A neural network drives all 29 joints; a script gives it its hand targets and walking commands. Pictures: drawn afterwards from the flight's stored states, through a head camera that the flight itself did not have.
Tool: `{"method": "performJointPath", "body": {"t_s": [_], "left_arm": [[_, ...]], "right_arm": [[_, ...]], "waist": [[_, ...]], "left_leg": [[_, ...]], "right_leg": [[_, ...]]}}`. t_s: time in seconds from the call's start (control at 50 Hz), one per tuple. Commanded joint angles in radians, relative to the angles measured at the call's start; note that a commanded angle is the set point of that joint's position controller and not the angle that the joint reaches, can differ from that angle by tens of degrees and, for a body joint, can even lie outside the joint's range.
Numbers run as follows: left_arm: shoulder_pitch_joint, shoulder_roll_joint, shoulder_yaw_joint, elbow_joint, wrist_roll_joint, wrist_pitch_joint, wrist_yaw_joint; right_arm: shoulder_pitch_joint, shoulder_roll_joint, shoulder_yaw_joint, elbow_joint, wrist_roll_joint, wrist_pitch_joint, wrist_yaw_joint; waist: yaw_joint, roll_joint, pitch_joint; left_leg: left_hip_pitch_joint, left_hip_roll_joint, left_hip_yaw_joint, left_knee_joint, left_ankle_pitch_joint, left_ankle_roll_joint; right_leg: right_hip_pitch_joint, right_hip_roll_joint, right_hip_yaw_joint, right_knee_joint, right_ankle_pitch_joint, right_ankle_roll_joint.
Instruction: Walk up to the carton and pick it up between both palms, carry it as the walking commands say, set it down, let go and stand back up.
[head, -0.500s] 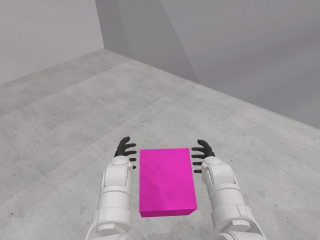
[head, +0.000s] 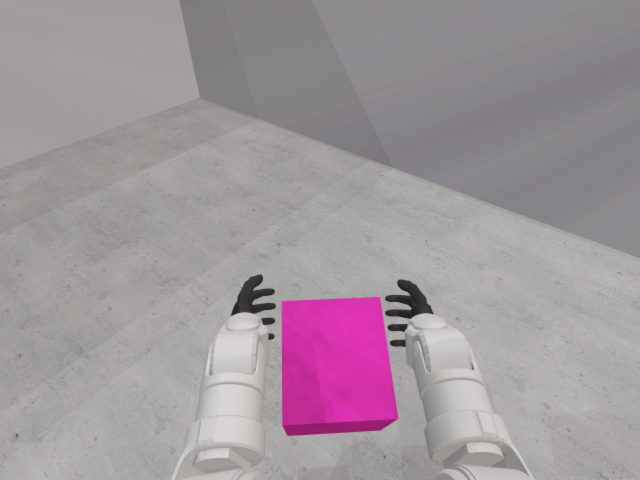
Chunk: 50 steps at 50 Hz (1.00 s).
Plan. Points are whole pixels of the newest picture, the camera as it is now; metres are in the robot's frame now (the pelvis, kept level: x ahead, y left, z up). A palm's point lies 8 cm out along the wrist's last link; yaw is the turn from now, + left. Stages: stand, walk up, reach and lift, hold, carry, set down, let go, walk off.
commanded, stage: reach and lift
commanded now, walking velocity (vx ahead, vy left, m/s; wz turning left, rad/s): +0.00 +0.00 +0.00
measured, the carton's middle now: (332, 368) +0.32 +0.00 -0.06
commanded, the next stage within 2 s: hold in 0.38 s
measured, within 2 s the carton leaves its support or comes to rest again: neither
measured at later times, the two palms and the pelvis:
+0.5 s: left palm (242, 335) +0.30 +0.12 +0.06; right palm (425, 337) +0.30 -0.12 +0.06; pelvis +0.00 +0.00 +0.00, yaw +0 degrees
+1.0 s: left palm (238, 337) +0.30 +0.13 +0.06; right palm (421, 338) +0.29 -0.11 +0.06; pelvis -0.01 +0.01 +0.00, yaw +0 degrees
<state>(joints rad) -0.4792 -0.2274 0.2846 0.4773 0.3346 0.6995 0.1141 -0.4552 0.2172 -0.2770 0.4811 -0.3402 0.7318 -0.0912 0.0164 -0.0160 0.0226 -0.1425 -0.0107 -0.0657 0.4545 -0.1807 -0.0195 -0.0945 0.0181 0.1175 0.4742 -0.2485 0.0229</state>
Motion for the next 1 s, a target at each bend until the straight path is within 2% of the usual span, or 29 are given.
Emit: {"method": "performJointPath", "body": {"t_s": [0.0, 0.44, 0.72, 0.94, 0.96, 0.98], "left_arm": [[-0.435, -1.119, -0.466, 0.05, -0.277, -0.008, -0.278], [-0.35, -1.11, -0.515, -0.04, -0.306, 0.025, -0.3], [-0.376, -1.113, -0.508, -0.028, -0.309, 0.03, -0.306], [-0.364, -1.122, -0.518, -0.03, -0.311, 0.03, -0.302], [-0.389, -1.068, -0.526, -0.055, -0.285, 0.039, -0.302], [-0.396, -1.068, -0.532, -0.08, -0.305, 0.046, -0.293]], "right_arm": [[-0.657, 0.998, 0.468, -0.093, 0.286, -0.086, 0.265], [-0.547, 1.027, 0.524, -0.172, 0.311, -0.047, 0.266], [-0.576, 1.024, 0.513, -0.166, 0.313, -0.044, 0.273], [-0.563, 1.015, 0.515, -0.173, 0.312, -0.043, 0.277], [-0.694, 1.014, 0.542, -0.213, 0.326, -0.034, 0.274], [-0.658, 1.009, 0.544, -0.216, 0.336, -0.026, 0.269]], "waist": [[0.0, 0.017, -0.307], [-0.005, 0.008, -0.261], [-0.007, 0.012, -0.241], [-0.008, 0.021, -0.255], [-0.033, 0.074, -0.226], [-0.031, 0.119, -0.252]], "left_leg": [[0.215, -0.066, -0.002, -0.041, 0.133, 0.003], [0.198, -0.071, 0.0, -0.062, 0.089, 0.013], [0.177, -0.066, -0.002, -0.066, 0.006, 0.012], [0.181, -0.061, -0.006, -0.065, 0.029, 0.007], [-0.069, 0.139, -0.148, -0.136, -0.127, 0.026], [-0.077, 0.186, -0.219, -0.169, -0.17, 0.042]], "right_leg": [[-0.078, 0.067, -0.022, -0.103, 0.103, -0.031], [-0.048, 0.063, -0.02, -0.129, 0.074, -0.025], [-0.075, 0.062, -0.023, -0.128, -0.012, -0.031], [-0.073, 0.065, -0.025, -0.121, 0.009, -0.035], [-0.181, -0.056, -0.055, 0.018, -0.143, -0.029], [-0.187, -0.024, -0.077, 0.082, -0.172, -0.029]]}}
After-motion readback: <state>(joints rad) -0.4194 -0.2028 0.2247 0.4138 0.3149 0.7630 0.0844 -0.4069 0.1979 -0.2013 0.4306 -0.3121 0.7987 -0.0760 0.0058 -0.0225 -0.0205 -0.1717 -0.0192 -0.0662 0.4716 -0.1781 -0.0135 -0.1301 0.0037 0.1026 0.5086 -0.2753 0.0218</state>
